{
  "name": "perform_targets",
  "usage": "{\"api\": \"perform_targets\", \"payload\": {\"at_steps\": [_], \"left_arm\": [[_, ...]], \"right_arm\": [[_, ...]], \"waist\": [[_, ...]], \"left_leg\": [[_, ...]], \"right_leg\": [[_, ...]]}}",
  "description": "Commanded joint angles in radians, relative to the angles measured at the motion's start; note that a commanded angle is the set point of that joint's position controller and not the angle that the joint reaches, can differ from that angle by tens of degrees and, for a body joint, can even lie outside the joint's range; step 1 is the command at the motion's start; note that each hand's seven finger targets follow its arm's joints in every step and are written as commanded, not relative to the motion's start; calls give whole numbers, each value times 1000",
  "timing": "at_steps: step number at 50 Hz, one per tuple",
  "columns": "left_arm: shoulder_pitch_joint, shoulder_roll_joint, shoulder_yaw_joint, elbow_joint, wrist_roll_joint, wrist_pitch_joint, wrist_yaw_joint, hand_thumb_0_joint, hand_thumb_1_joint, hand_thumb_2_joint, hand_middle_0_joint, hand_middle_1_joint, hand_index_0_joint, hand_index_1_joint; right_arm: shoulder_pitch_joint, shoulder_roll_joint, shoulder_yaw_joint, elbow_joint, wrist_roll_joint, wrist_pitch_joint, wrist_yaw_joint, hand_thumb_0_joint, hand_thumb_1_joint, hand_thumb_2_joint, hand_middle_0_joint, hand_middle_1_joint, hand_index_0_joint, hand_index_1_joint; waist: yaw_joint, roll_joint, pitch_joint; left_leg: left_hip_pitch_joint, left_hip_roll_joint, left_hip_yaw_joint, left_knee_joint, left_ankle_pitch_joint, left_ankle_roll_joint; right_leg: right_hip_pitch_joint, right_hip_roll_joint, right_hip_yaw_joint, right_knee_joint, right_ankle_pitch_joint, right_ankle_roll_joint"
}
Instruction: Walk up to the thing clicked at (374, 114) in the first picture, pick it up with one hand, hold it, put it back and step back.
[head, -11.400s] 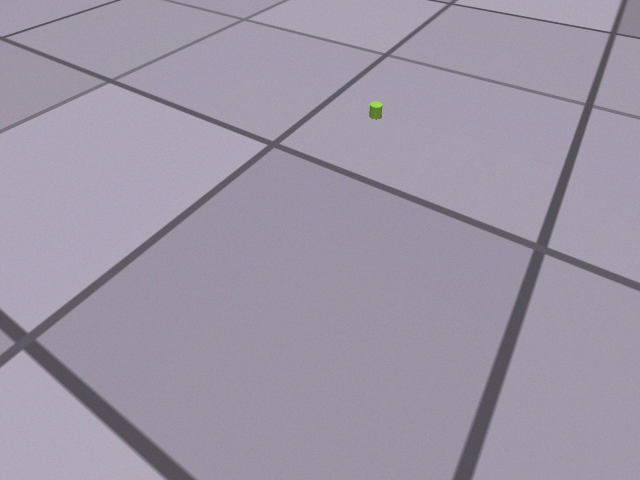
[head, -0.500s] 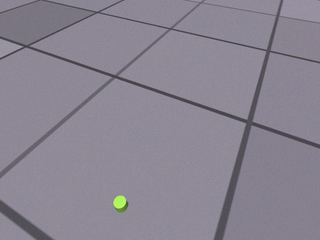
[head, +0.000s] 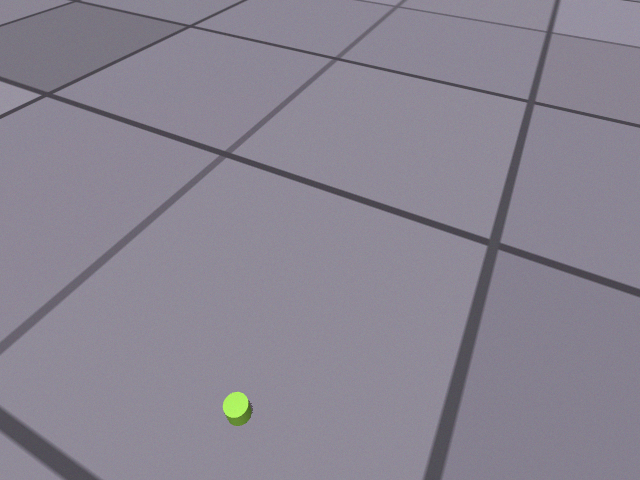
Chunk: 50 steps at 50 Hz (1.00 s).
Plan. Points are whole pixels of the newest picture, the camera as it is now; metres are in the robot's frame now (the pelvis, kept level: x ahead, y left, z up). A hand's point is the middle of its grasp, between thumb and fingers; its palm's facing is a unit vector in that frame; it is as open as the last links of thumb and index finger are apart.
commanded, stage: walk up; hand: left
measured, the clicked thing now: (237, 409) +0.46 +0.25 -0.74
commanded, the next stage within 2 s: stand in 0.26 s
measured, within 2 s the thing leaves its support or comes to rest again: neither
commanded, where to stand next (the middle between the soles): +0.04 -0.02 m, yaw +0 degrees
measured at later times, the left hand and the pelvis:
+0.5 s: hand out of the picture +0.06 +0.25 -0.15, palm faces -0.03 -0.94 -0.34, open 7.3 cm; pelvis -0.02 +0.00 +0.00, yaw +0 degrees
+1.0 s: hand out of the picture +0.03 +0.27 -0.16, palm faces -0.04 -0.94 -0.33, open 7.3 cm; pelvis -0.03 +0.02 +0.00, yaw +0 degrees
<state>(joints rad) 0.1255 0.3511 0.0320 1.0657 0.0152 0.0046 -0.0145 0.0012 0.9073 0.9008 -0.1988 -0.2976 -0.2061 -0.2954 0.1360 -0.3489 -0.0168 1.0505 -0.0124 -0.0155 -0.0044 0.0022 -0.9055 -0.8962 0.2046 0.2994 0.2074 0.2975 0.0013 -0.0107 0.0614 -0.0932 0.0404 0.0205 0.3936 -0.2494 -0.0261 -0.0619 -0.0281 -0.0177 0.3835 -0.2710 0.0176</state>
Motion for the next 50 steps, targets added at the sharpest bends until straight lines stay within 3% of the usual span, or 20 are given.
{"api": "perform_targets", "payload": {"at_steps": [1,12,13,14,19,25,36,42,46,50], "left_arm": [[-29,213,47,-70,-2,-17,16,0,900,900,-200,-300,-200,-300],[-26,214,48,-67,0,-17,13,0,900,900,-200,-300,-200,-300],[-41,204,32,-56,-3,-22,17,0,900,900,-200,-300,-200,-300],[-42,213,35,-56,-3,-25,19,0,900,900,-200,-300,-200,-300],[-31,215,28,-39,-4,-32,24,0,900,900,-200,-300,-200,-300],[-41,209,19,-23,-3,-31,23,0,900,900,-200,-300,-200,-300],[-32,211,13,-11,-2,-35,22,0,900,900,-200,-300,-200,-300],[-30,209,12,-3,-1,-31,19,0,900,900,-200,-300,-200,-300],[-28,209,11,-4,-2,-33,18,0,900,900,-200,-300,-200,-300],[-19,209,9,-4,-2,-31,19,0,900,900,-200,-300,-200,-300]], "right_arm": [[-28,-217,-50,-66,-1,-24,-11,0,-900,-900,200,300,200,300],[-20,-212,-49,-65,-3,-23,-8,0,-900,-900,200,300,200,300],[-64,-207,-40,-56,-1,-16,-10,0,-900,-900,200,300,200,300],[-51,-200,-39,-55,1,-14,-10,0,-900,-900,200,300,200,300],[-46,-206,-35,-35,5,-10,-8,0,-900,-900,200,300,200,300],[-50,-211,-27,-12,1,-10,-5,0,-900,-900,200,300,200,300],[-58,-211,-30,10,0,-14,1,0,-900,-900,200,300,200,300],[-44,-211,-30,18,-2,-16,1,0,-900,-900,200,300,200,300],[-49,-213,-31,17,0,-19,2,0,-900,-900,200,300,200,300],[-54,-217,-32,18,-1,-19,0,0,-900,-900,200,300,200,300]], "waist": [[7,19,-79],[8,-3,-53],[5,35,-7],[-2,19,-33],[-2,-1,-96],[-5,10,-81],[2,13,-68],[-2,27,-44],[0,22,-77],[3,28,-70]], "left_leg": [[11,78,-54,-44,308,70],[-11,70,-55,-51,200,70],[-17,88,-64,-64,257,50],[4,91,-67,-66,264,45],[45,98,-67,-64,310,44],[26,99,-72,-100,227,42],[3,100,-87,-124,198,38],[-39,98,-93,-150,104,44],[-10,104,-95,-130,177,48],[-6,102,-95,-131,185,44]], "right_leg": [[1,-74,46,-28,305,-55],[-28,-72,60,-51,219,-59],[-60,-103,82,-94,272,-43],[-49,-104,81,-95,281,-41],[-10,-106,70,-94,339,-36],[-24,-105,78,-120,250,-31],[-39,-105,69,-128,192,-25],[-42,-107,76,-130,127,-28],[-34,-111,75,-117,176,-27],[-48,-108,71,-115,163,-26]]}}
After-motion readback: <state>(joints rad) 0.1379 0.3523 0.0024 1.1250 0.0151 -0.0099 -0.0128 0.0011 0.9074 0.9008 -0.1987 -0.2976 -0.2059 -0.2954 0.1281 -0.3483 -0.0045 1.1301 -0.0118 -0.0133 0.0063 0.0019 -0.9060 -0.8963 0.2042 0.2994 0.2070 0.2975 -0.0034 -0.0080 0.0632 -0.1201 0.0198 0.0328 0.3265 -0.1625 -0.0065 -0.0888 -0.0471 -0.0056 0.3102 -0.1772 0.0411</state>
